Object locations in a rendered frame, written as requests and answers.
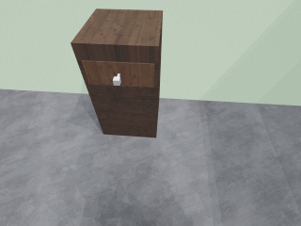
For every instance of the handle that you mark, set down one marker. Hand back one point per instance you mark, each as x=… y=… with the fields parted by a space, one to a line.
x=116 y=80

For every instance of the cabinet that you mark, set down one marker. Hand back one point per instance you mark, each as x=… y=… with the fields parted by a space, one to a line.
x=123 y=35

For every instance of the drawer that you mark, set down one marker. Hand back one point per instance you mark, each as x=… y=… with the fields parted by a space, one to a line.
x=131 y=73

